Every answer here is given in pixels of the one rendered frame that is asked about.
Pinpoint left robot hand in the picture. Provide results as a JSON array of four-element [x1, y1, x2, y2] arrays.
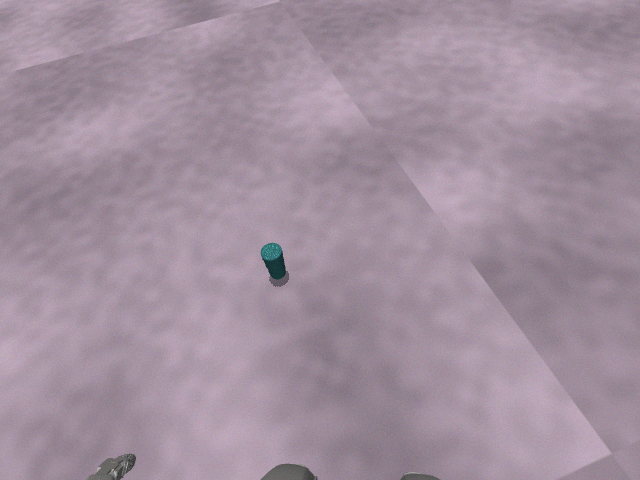
[[86, 454, 136, 480]]

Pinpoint cup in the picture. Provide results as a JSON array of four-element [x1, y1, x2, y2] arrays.
[[261, 243, 286, 279]]

